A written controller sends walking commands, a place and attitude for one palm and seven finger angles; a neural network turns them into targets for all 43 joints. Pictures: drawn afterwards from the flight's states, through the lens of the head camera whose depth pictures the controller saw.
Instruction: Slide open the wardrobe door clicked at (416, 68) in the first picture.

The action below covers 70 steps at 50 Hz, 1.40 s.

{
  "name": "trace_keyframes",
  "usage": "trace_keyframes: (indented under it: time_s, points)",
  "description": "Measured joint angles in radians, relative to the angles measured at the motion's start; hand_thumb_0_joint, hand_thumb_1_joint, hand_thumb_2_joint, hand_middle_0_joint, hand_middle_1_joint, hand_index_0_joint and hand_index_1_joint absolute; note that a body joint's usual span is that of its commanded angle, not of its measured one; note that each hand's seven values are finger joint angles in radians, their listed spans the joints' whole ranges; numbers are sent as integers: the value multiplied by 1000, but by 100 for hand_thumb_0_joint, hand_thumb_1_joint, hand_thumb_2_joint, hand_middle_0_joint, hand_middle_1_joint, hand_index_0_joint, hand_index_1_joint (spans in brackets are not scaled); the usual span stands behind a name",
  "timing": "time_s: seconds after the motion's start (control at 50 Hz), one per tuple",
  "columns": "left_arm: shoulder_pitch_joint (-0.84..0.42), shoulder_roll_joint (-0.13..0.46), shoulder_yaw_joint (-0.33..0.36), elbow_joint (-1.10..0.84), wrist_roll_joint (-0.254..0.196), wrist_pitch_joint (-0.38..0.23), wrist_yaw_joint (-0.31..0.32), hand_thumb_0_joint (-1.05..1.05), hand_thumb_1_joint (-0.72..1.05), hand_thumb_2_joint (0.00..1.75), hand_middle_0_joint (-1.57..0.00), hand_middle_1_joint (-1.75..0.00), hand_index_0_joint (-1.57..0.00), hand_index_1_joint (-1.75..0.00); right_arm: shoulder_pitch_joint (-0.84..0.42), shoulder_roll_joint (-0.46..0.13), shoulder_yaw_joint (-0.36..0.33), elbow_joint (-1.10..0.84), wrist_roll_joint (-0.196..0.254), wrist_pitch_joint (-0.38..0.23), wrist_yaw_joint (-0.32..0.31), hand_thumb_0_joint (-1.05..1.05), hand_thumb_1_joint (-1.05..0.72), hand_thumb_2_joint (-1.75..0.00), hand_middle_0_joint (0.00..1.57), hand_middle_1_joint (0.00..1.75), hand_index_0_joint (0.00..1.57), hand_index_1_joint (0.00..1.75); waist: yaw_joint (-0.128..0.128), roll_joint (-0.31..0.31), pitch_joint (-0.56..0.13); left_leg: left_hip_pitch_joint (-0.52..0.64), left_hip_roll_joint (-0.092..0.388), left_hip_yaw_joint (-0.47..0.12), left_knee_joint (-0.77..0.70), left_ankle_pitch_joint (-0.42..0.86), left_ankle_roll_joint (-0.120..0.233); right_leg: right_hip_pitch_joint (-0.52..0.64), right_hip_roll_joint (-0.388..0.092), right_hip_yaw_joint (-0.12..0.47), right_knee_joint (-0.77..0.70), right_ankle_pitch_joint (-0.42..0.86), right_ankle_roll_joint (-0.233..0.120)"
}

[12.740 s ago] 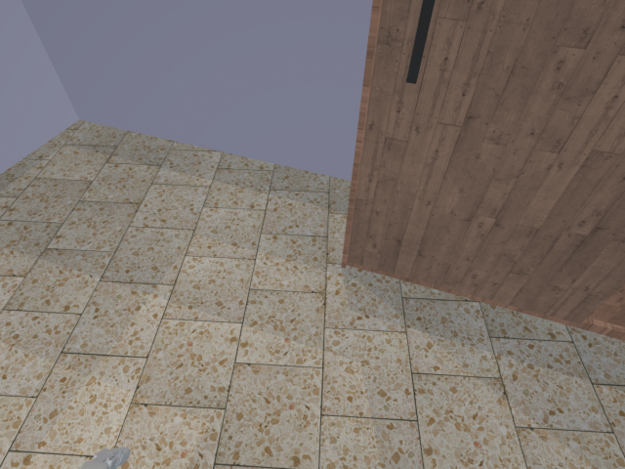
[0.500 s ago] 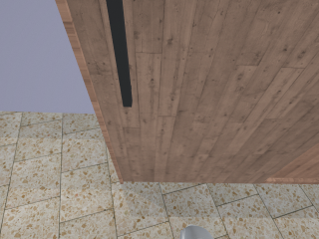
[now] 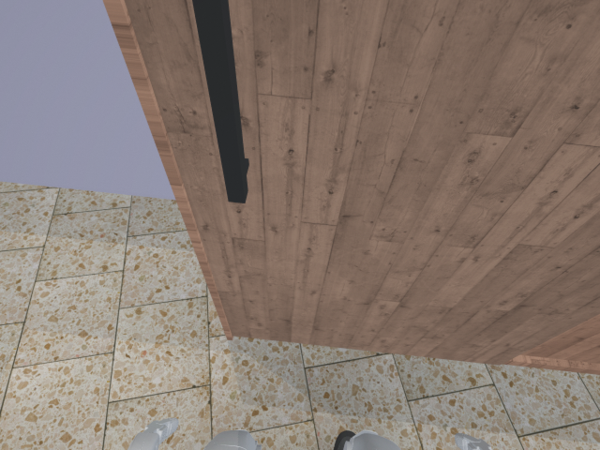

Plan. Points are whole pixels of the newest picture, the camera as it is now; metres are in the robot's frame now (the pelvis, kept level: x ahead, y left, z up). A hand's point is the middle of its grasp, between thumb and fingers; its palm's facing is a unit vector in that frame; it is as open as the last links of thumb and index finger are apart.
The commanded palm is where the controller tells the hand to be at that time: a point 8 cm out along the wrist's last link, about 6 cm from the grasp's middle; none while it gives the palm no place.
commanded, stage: come to a stop and stand still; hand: left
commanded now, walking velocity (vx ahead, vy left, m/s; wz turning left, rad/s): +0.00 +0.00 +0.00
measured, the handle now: (230, 94) +0.43 +0.12 +0.23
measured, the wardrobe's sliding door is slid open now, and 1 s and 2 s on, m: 0.00 0.00 0.00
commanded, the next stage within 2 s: look again from close up in 1.06 s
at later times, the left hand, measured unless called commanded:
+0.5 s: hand out of the picture -0.04 +0.21 -0.16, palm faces -0.01 -0.98 -0.21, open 7.4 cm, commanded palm none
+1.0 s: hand out of the picture -0.09 +0.19 -0.16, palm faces +0.00 -0.99 -0.16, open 7.4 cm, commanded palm none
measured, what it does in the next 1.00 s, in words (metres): steps on the spot: left foot, then right foot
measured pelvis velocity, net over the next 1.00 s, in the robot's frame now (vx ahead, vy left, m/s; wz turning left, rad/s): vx -0.05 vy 0.03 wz -0.04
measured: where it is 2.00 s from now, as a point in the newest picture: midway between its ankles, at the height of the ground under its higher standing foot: outside the picture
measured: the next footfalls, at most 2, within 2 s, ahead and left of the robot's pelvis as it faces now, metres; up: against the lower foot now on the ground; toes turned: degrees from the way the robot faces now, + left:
left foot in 0.04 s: +0.04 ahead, +0.12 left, +0.00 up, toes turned +3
right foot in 0.38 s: -0.01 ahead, -0.06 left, +0.00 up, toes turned -2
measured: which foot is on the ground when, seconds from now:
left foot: up 0.00-0.02, down 0.04-1.00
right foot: down 0.00-0.04, up 0.06-0.36, down 0.38-1.00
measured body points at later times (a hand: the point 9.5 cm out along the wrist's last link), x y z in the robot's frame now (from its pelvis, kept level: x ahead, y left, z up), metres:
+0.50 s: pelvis -0.04 +0.03 +0.02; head -0.02 +0.02 +0.46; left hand -0.03 +0.26 -0.14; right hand -0.04 -0.20 -0.15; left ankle +0.00 +0.12 -0.72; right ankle -0.08 -0.08 -0.72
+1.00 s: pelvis -0.05 +0.03 +0.02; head -0.04 +0.03 +0.47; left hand -0.08 +0.24 -0.14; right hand -0.10 -0.17 -0.15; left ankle +0.00 +0.12 -0.72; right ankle -0.08 -0.08 -0.72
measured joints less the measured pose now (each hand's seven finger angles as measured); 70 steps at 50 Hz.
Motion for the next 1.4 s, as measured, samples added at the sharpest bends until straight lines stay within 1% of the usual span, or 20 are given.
trace_keyframes:
  time_s: [0.04, 0.06, 0.1, 0.16, 0.2, 0.26, 0.3, 0.34, 0.36, 0.38, 0.4, 0.44, 0.48, 0.56, 0.68, 1.0, 1.06, 1.12, 1.26, 1.4]
  points:
    - [21, 15, 5, 2, -7, 14, -4, 1, 90, 90, -20, -30, -21, -30, 11, 14, 6, -13, -1, -15, 3, 0, -91, -90, 19, 30, 20, 30, -1, -15, -15, 61, -3, 5, -136, 70, 17, -23, -11, 7, 43, -16, 14]
    - [26, 23, 10, 8, -11, 25, -5, 1, 90, 90, -20, -30, -21, -30, 17, 26, 9, -15, -6, -16, 3, 0, -91, -90, 19, 30, 20, 30, 2, -27, -15, 60, -11, 11, -132, 76, 37, -37, -10, 28, 85, -97, 20]
    - [45, 34, 18, 17, -13, 45, -5, 1, 90, 90, -20, -30, -21, -30, 36, 45, 22, -17, -16, -5, 4, 0, -91, -90, 19, 30, 20, 30, 7, -25, -20, 67, -10, 17, -146, 88, 69, -68, 26, 75, 212, -242, 24]
    - [83, 45, 27, 27, -10, 49, -6, 1, 90, 90, -20, -30, -20, -30, 64, 66, 34, -5, -19, 3, -6, 0, -91, -89, 20, 30, 20, 30, 9, -6, -34, 84, -9, 16, -221, 137, 86, -95, 78, 120, 425, -265, 23]
    - [113, 50, 28, 34, -11, 40, -5, 1, 90, 90, -20, -30, -20, -30, 77, 65, 33, 4, -15, 0, -16, 0, -93, -89, 20, 30, 20, 30, 12, 0, -41, 93, -14, 21, -267, 168, 93, -77, 92, 126, 476, -261, 28]
    - [148, 54, 22, 52, -14, 36, -2, 1, 90, 90, -20, -30, -20, -30, 92, 60, 35, 21, -13, -6, -18, 0, -93, -89, 20, 30, 21, 30, 10, 5, -48, 101, -25, 32, -315, 200, 99, 6, 89, 110, 386, -281, 39]
    - [162, 49, 13, 67, -17, 35, -2, 1, 91, 90, -20, -30, -20, -30, 101, 57, 36, 33, -12, -9, -19, 0, -93, -89, 20, 30, 21, 30, 5, 11, -50, 101, -32, 40, -328, 212, 101, 81, 84, 95, 256, -296, 38]
    - [170, 40, 4, 81, -20, 31, -2, 1, 91, 90, -20, -30, -20, -30, 110, 52, 37, 49, -8, -10, -18, 0, -92, -89, 20, 30, 21, 30, 1, 18, -55, 94, -39, 49, -330, 219, 101, 159, 81, 87, 100, -257, 33]
    - [175, 36, -1, 87, -21, 25, -1, 1, 91, 90, -20, -30, -20, -30, 117, 51, 37, 58, -5, -10, -17, 0, -92, -89, 20, 30, 21, 30, 1, 17, -60, 89, -44, 56, -326, 219, 100, 200, 77, 87, 14, -210, 29]
    - [182, 33, -5, 92, -20, 17, 0, 1, 91, 90, -20, -30, -20, -30, 124, 53, 37, 67, -1, -10, -15, 0, -92, -89, 20, 30, 20, 30, 2, 11, -67, 79, -53, 67, -315, 216, 97, 237, 71, 95, -63, -184, 13]
    - [180, 21, -9, 106, -20, 11, 3, 1, 91, 90, -20, -30, -20, -30, 124, 48, 36, 80, 4, -8, -14, 0, -92, -89, 20, 30, 20, 30, 3, 27, -67, 74, -46, 69, -304, 212, 94, 246, 78, 97, -85, -194, -3]
    - [183, -2, -23, 124, -22, 4, 2, 1, 91, 90, -20, -30, -20, -30, 134, 39, 33, 99, 6, -3, -14, 0, -92, -89, 20, 30, 20, 30, -12, 54, -69, 87, -38, 63, -320, 224, 77, 254, 87, 92, -92, -183, -13]
    - [190, -15, -32, 135, -24, -8, 2, 1, 90, 90, -20, -30, -20, -30, 149, 39, 37, 119, 3, -5, -11, 0, -92, -89, 20, 30, 20, 30, -20, 58, -75, 104, -41, 62, -346, 240, 76, 261, 86, 92, -98, -170, -13]
    - [189, -27, -42, 150, -29, -16, 4, 1, 90, 90, -20, -30, -20, -30, 179, 59, 51, 162, 3, -12, -7, 0, -92, -89, 20, 30, 20, 30, -26, 37, -86, 135, -39, 66, -373, 257, 87, 283, 89, 96, -110, -158, -11]
    - [187, -24, -41, 168, -27, -13, 7, 2, 92, 90, -20, -30, -20, -30, 219, 88, 58, 205, 1, -11, -7, 0, -91, -89, 20, 30, 20, 30, -31, 19, -102, 146, -31, 63, -390, 273, 84, 298, 99, 93, -136, -137, -15]
    - [253, -54, -36, 191, -26, -22, 6, 1, 91, 90, -20, -30, -20, -30, 239, 107, 51, 218, 0, -21, -13, 0, -91, -90, 19, 30, 20, 30, -23, 33, -95, 116, -34, 65, -399, 287, 88, 260, 96, 95, -130, -130, -14]
    - [268, -58, -55, 173, -18, -35, 19, 1, 90, 90, -20, -30, -20, -30, 229, 96, 58, 181, 1, -17, 5, 0, -91, -90, 20, 30, 20, 30, -27, 52, -90, 60, -14, 47, -305, 237, 74, 244, 114, 83, -114, -138, -17]
    - [272, -58, -63, 167, -22, -49, 17, 1, 90, 90, -20, -30, -20, -30, 223, 84, 60, 153, -4, -32, 7, 0, -91, -90, 20, 30, 20, 30, -37, 60, -93, 40, -15, 35, -252, 212, 91, 236, 114, 73, -77, -165, -17]
    - [247, -49, -68, 142, -24, -55, 17, 1, 90, 90, -20, -30, -20, -30, 214, 49, 67, 140, -2, -41, -6, 2, -93, -89, 19, 30, 20, 30, -19, 57, -128, 70, -39, 51, -246, 182, 109, 251, 88, 88, -45, -202, 1]
    - [215, -14, -64, 124, -22, -49, 17, 1, 91, 90, -20, -30, -20, -30, 178, 40, 72, 130, 2, -54, -6, 2, -93, -89, 20, 30, 20, 30, -16, 28, -126, 102, -46, 68, -282, 189, 112, 270, 80, 105, -64, -198, 6]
